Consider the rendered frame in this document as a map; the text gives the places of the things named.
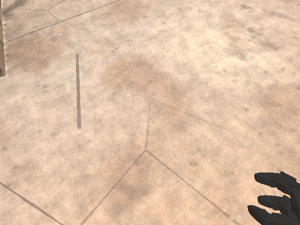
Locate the robot right hand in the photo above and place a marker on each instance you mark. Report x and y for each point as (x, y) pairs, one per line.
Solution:
(288, 207)

